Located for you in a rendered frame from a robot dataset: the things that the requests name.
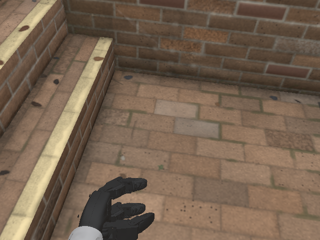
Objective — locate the left robot hand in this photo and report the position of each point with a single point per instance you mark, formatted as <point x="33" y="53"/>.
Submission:
<point x="113" y="220"/>

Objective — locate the left robot forearm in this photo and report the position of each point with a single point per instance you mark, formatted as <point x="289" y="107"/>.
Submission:
<point x="85" y="233"/>

